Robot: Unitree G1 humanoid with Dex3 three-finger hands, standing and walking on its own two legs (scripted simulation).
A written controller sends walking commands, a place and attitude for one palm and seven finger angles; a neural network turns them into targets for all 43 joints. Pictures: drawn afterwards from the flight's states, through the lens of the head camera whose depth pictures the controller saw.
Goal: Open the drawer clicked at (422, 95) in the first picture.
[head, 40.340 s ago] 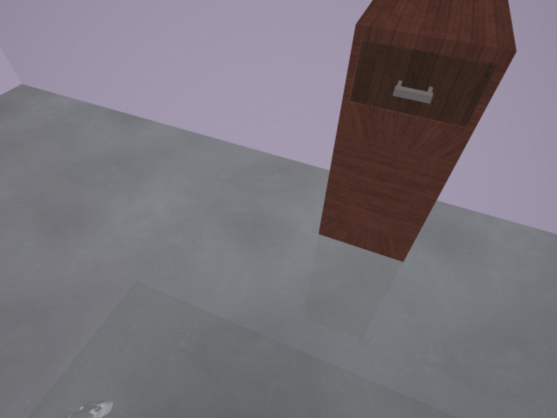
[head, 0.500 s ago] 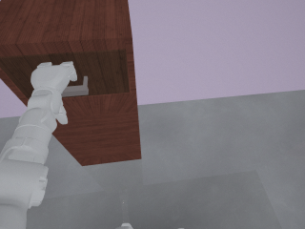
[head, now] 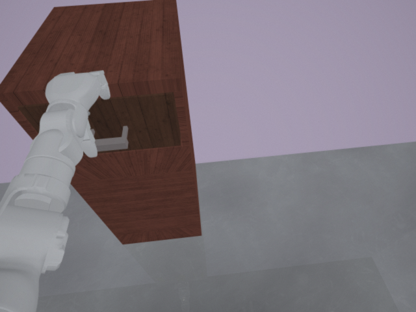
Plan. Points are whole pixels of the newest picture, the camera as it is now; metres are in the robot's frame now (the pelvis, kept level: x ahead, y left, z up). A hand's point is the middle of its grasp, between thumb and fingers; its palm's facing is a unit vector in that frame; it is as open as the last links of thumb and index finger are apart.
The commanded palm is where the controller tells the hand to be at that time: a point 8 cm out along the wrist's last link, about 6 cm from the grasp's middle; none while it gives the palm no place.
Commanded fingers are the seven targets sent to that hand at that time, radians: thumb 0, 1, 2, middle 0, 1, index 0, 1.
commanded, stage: lift the hand off the handle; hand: left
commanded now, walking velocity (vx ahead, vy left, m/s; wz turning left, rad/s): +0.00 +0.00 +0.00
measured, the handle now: (107, 138) +0.51 +0.25 +0.02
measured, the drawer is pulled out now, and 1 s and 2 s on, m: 0.00 0.00 0.00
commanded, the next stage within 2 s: draw the hand back to the body in 0.22 s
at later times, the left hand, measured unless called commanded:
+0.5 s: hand (84, 108) +0.46 +0.23 +0.16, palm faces +0.00 -0.03 -1.00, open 13.9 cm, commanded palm +0.41 +0.25 +0.22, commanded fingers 0.00 -0.50 0.30 -0.30 -1.20 -0.30 -1.20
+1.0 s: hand (67, 160) +0.33 +0.22 +0.16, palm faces +0.13 -0.58 -0.80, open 13.8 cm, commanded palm +0.28 +0.26 +0.22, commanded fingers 0.00 -0.32 0.38 -0.29 -1.09 -0.29 -1.09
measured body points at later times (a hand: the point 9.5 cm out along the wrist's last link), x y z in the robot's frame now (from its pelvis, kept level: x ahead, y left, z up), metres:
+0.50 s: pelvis +0.01 -0.01 +0.01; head +0.04 -0.03 +0.45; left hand +0.45 +0.23 +0.21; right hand +0.08 -0.28 -0.13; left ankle +0.00 +0.11 -0.73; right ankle -0.03 -0.11 -0.73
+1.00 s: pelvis +0.00 +0.00 +0.01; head +0.01 -0.04 +0.46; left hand +0.32 +0.25 +0.21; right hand +0.25 -0.19 -0.07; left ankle +0.00 +0.11 -0.73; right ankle -0.03 -0.11 -0.73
